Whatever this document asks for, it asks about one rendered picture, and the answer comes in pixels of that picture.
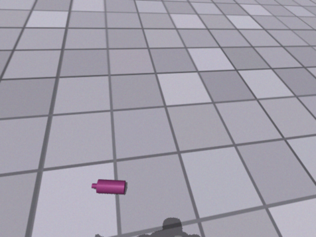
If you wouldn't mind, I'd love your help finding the bottle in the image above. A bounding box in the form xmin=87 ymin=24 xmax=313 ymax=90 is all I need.
xmin=92 ymin=179 xmax=125 ymax=194

